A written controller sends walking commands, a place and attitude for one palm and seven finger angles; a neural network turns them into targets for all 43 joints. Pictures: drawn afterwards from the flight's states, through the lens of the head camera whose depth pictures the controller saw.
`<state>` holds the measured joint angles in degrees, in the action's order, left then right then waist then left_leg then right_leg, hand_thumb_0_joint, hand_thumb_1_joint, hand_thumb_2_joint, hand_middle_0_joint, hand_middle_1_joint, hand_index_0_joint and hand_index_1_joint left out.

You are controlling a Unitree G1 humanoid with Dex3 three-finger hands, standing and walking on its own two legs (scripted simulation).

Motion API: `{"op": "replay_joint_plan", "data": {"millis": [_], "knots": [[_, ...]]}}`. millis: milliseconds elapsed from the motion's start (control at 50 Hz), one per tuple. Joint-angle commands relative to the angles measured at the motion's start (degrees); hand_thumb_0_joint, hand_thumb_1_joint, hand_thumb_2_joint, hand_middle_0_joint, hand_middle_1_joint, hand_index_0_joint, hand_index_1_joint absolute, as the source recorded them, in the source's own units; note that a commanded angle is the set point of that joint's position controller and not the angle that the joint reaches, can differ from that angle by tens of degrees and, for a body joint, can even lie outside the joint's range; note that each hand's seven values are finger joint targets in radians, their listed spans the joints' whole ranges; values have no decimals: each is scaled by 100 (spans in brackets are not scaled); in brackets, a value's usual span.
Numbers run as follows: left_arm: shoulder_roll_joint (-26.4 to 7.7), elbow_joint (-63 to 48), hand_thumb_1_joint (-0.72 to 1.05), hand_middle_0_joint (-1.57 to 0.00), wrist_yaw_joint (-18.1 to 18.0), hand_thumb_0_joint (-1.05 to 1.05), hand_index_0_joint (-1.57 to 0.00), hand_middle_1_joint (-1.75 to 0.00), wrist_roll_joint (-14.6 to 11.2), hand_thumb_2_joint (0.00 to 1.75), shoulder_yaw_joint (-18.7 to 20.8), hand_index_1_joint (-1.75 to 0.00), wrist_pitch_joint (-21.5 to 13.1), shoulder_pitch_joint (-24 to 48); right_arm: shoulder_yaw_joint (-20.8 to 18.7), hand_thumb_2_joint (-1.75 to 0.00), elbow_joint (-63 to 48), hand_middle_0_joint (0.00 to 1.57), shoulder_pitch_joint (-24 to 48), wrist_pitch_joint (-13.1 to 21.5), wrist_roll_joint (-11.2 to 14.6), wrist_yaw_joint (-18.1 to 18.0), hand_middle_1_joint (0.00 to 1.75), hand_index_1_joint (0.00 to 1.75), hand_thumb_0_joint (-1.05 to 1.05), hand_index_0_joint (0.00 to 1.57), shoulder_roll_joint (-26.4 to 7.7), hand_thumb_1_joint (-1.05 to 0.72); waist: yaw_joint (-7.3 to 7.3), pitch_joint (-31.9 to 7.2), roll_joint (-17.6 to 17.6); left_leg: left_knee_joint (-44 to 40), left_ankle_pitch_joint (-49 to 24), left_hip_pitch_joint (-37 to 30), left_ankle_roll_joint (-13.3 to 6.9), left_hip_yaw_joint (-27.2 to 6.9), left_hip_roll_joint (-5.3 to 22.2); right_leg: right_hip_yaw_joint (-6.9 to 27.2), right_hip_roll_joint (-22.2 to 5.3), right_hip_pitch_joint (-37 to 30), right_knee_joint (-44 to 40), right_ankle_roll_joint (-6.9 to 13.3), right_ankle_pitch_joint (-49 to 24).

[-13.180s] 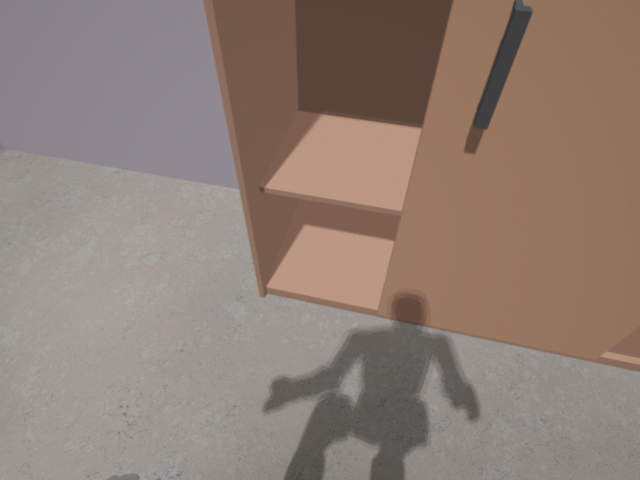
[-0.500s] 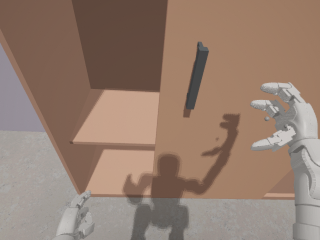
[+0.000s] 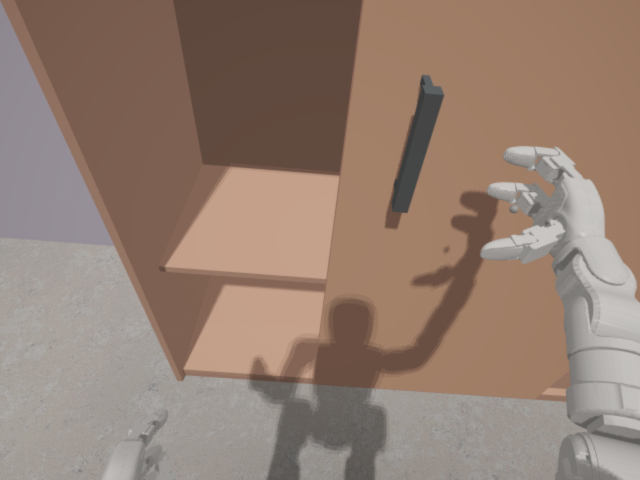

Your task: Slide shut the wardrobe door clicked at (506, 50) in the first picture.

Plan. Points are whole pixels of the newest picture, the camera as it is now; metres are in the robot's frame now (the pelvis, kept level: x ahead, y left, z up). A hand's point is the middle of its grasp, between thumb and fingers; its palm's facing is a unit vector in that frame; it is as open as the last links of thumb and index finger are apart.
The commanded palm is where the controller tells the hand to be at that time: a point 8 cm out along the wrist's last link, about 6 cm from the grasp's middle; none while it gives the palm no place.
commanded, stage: move the hooked fingers beside the handle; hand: right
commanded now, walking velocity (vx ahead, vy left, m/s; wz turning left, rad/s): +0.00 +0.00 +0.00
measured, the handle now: (412, 147) +0.53 -0.08 +0.18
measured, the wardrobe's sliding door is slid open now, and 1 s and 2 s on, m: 0.42 0.42 0.42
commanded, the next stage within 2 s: none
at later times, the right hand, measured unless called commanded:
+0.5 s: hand (474, 168) +0.47 -0.16 +0.19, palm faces +0.01 +1.00 -0.01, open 14.0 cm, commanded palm +0.44 -0.21 +0.18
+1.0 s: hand (484, 180) +0.45 -0.17 +0.18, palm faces +0.00 +1.00 +0.01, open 14.0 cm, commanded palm +0.44 -0.22 +0.18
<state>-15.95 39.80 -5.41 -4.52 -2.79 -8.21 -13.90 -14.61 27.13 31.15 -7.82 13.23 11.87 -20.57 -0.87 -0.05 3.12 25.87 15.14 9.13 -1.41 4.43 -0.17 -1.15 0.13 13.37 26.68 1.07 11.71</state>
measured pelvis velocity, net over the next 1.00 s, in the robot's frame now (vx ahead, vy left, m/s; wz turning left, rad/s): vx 0.02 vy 0.00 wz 0.02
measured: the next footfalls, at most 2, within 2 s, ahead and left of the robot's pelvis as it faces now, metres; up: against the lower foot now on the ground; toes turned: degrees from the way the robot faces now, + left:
none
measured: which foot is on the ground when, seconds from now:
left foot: down 0.00-1.00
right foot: down 0.00-1.00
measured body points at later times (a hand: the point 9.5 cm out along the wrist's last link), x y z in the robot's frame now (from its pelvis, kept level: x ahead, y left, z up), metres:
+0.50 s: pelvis +0.02 +0.01 +0.00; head +0.03 +0.02 +0.45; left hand +0.08 +0.27 -0.12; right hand +0.46 -0.21 +0.19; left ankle -0.01 +0.10 -0.74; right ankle +0.03 -0.11 -0.74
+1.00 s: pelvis +0.02 +0.00 +0.00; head +0.02 +0.01 +0.45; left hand +0.13 +0.26 -0.11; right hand +0.45 -0.22 +0.18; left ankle -0.01 +0.10 -0.74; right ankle +0.03 -0.11 -0.74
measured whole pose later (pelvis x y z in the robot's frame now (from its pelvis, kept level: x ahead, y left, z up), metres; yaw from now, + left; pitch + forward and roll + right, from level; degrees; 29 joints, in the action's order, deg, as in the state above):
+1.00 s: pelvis +0.02 +0.00 +0.00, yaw +1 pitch +2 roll +1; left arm -15.6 39.8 -4.0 -4.0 -1.4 -6.0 -15.4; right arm -14.6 43.8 42.5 -1.9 11.0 9.7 -19.6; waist -1.9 -2.0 2.4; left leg 27.1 16.6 12.4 -1.1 3.6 -0.4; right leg -1.9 -0.2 16.8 28.9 1.4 14.0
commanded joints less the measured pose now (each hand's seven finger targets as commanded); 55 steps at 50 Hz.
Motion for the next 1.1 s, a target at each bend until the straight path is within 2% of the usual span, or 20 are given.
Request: {"op": "replay_joint_plan", "data": {"millis": [0,120,160,200,220,300,360,380,440,460,500,540,600,660,740,820,900,920,1000,1080], "knots": [[-644,-742,90,-20,-24,0,-20,-30,34,90,228,-30,-359,477,-493,-30,-1086,30,3111,720,96,-67,120,120,0,30,-1449,50,-65,-1641,-226,-486,-1063,256,12,-297,-14,317,-14,-1072,-224,141,-702],[-661,-659,90,-20,50,0,-20,-30,22,90,260,-30,-322,223,-360,-30,-17,30,3120,725,-106,-219,120,120,0,30,-1276,50,-84,-1321,-255,-472,-1112,395,37,-327,-7,211,-11,-718,-230,152,-611],[-678,-667,90,-20,63,0,-20,-30,29,90,281,-30,-299,131,-399,-30,95,30,3337,746,-131,-218,120,120,0,30,-1353,50,-84,-1490,-177,-438,-1214,349,39,-349,1,179,2,-703,-194,152,-668],[-706,-654,90,-20,76,0,-20,-30,48,90,307,-30,-252,46,-451,-30,211,30,3305,833,-139,-229,120,120,0,30,-1404,50,-71,-1589,-434,-404,-1363,202,43,-337,1,148,-12,-634,-162,167,-785],[-720,-668,90,-20,75,0,-20,-30,41,90,326,-30,-248,18,-600,-30,247,30,3403,880,-150,-244,120,120,0,30,-1572,50,-86,-1674,-433,-382,-1487,174,65,-392,0,113,-11,-629,-134,184,-813],[-723,-571,90,-20,71,0,-20,-30,65,90,355,-30,-216,-164,-556,-30,353,30,4023,1172,-191,-254,120,120,0,30,-1626,50,-199,-1792,-513,-342,-1616,149,87,-415,0,74,-26,-613,-70,204,-882],[-691,-517,90,-20,101,0,-20,-30,73,90,385,-30,-260,-278,-344,-30,317,30,4485,1366,-280,-270,120,120,0,30,-1370,50,-290,-2019,-38,-260,-1834,328,57,-412,-30,91,-8,-956,28,199,-1148],[-698,-522,90,-20,113,0,-20,-30,81,90,391,-30,-262,-319,-422,-30,408,30,4293,1374,-293,-265,120,120,0,30,-1420,50,-237,-2085,61,-230,-1890,314,42,-405,-34,104,-9,-997,48,188,-1238],[-732,-518,90,-20,137,0,-20,-30,73,90,410,-30,-199,-383,-517,-30,744,30,3940,1314,-295,-236,120,120,0,30,-1478,50,-188,-1958,-204,-204,-2074,198,40,-372,-40,76,-12,-786,33,190,-1298],[-726,-545,90,-20,149,0,-20,-30,73,90,419,-30,-193,-384,-377,-30,770,30,3852,1263,-269,-198,120,120,0,30,-1251,50,-197,-2004,-284,-188,-2180,185,48,-363,-45,59,1,-800,38,197,-1353],[-767,-577,90,-20,162,0,-20,-30,79,90,440,-30,-138,-413,-624,-30,918,30,3387,1178,-257,-186,120,120,0,30,-1471,50,-69,-1983,-520,-165,-2318,1,35,-329,-30,46,-12,-653,31,202,-1465],[-745,-675,90,-20,184,0,-20,-30,63,90,451,-30,-118,-353,-493,-30,580,30,3459,1152,-236,-168,120,120,0,30,-1298,50,-85,-1975,-374,-134,-2482,53,49,-334,-33,12,-5,-722,39,202,-1571],[-756,-722,90,-20,188,0,-20,-30,95,90,463,-30,-53,-348,-785,-30,218,30,3257,1188,-235,-243,120,120,0,30,-1616,50,-5,-2036,-516,-123,-2623,-120,48,-334,-30,6,-30,-713,50,218,-1737],[-717,-786,90,-20,175,0,-20,-30,94,90,453,-30,-34,-260,-847,-30,-150,30,3412,1222,-252,-284,120,120,0,30,-1683,50,-39,-2022,-325,-112,-2700,-83,64,-371,-33,-16,-31,-818,49,223,-1782],[-683,-782,90,-20,145,0,-20,-30,69,90,428,-30,-37,-171,-505,-30,-456,30,3711,1240,-278,-257,120,120,0,30,-1425,50,-195,-1911,18,-169,-2342,196,41,-361,-44,37,-49,-1034,57,217,-1621],[-695,-705,90,-20,98,0,-20,-30,35,90,420,-30,-35,-148,-157,-30,-66,30,3766,1037,-180,-150,120,120,0,30,-986,50,-321,-1778,-111,-233,-2046,473,34,-321,-63,87,-55,-1107,91,210,-1394],[-733,-600,90,-20,71,0,-20,-30,30,90,399,-30,-12,-192,-96,-30,433,30,3828,916,-113,-130,120,120,0,30,-916,50,-336,-1617,-358,-262,-1714,592,16,-270,-50,151,-59,-912,80,182,-1140],[-718,-618,90,-20,78,0,-20,-30,24,90,392,-30,-31,-152,15,-30,466,30,3943,924,-121,-144,120,120,0,30,-763,50,-359,-1627,-269,-239,-1701,688,25,-284,-49,148,-45,-940,89,187,-1111],[-736,-561,90,-20,102,0,-20,-30,75,90,380,-30,-8,-227,-310,-30,702,30,3972,1076,-201,-343,120,120,0,30,-1152,50,-253,-1682,-288,-202,-1538,640,7,-290,-29,185,-50,-790,97,168,-1053],[-727,-616,90,-20,102,0,-20,-30,100,90,355,-30,-28,-249,-518,-30,767,30,4270,1346,-319,-473,120,120,0,30,-1467,50,-247,-1850,-421,-129,-1538,520,31,-331,-26,196,-63,-701,72,174,-1009]]}}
